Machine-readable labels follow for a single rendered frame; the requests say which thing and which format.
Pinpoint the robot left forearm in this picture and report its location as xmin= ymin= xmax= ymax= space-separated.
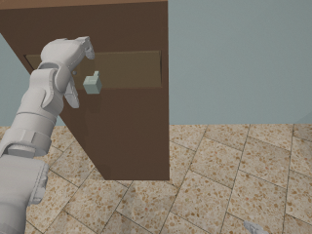
xmin=0 ymin=59 xmax=71 ymax=159

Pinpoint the handle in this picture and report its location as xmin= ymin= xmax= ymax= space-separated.
xmin=83 ymin=70 xmax=102 ymax=95

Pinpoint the cabinet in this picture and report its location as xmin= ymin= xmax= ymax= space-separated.
xmin=0 ymin=0 xmax=170 ymax=181

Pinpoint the robot left hand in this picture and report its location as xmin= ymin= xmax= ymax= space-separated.
xmin=40 ymin=36 xmax=95 ymax=108

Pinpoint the drawer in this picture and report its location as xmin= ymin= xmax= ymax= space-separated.
xmin=25 ymin=50 xmax=162 ymax=89

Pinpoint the left robot upper arm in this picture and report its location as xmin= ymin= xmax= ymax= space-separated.
xmin=0 ymin=154 xmax=50 ymax=234

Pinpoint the robot right hand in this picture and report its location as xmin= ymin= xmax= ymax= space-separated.
xmin=243 ymin=220 xmax=269 ymax=234

